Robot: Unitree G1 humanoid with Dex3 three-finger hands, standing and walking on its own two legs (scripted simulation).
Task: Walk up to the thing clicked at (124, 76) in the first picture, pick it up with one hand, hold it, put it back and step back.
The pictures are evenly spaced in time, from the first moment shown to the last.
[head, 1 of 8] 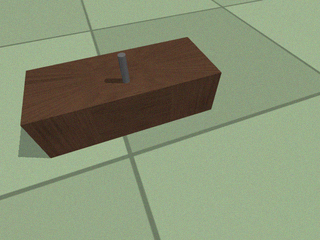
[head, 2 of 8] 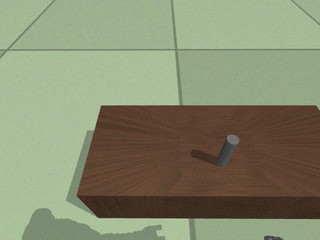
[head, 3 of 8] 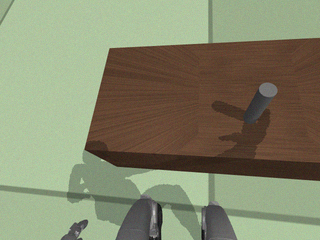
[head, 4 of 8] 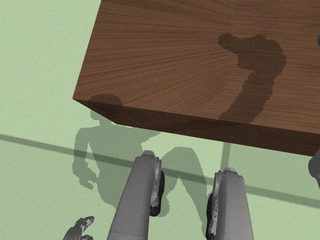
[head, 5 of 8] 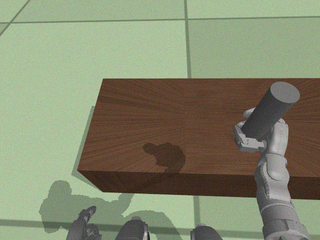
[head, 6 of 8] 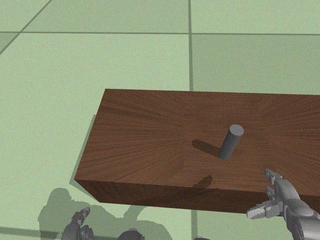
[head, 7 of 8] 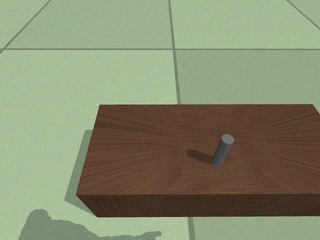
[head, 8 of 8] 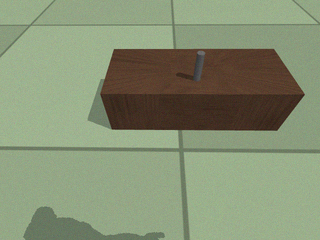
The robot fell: no
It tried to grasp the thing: yes
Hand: right
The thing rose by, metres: 0.36
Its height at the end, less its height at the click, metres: +0.00
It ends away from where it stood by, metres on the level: 0.02
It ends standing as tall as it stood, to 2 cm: yes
